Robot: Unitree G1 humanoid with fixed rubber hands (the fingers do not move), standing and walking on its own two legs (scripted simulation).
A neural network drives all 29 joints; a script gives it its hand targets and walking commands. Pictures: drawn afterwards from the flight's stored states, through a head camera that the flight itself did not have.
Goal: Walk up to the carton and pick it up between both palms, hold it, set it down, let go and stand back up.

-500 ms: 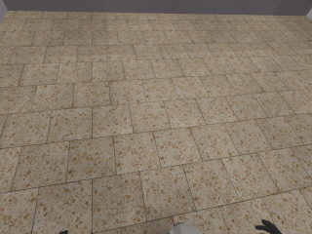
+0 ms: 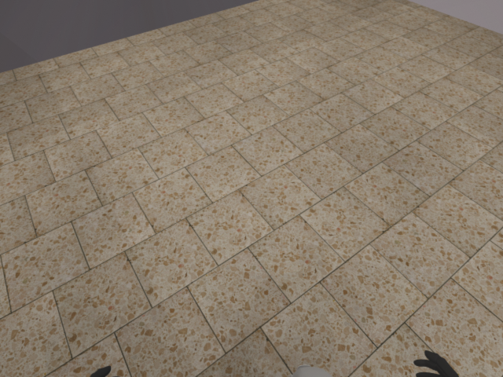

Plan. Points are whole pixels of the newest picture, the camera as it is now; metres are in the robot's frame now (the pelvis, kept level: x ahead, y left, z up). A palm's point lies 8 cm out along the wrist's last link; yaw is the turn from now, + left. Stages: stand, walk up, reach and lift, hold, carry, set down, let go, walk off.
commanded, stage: walk up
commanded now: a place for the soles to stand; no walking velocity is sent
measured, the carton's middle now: out of the picture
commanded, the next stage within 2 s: none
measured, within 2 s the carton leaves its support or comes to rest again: neither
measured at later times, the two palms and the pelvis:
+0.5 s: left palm out of the picture +0.14 +0.21 -0.10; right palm out of the picture -0.01 -0.36 -0.06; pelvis -0.03 -0.03 +0.02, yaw -15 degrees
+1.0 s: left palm (219, 352) +0.19 +0.07 -0.11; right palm out of the picture -0.12 -0.43 -0.06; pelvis -0.04 -0.11 +0.02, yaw -31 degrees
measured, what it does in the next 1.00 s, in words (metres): steps to the right, turning right: right foot, then left foot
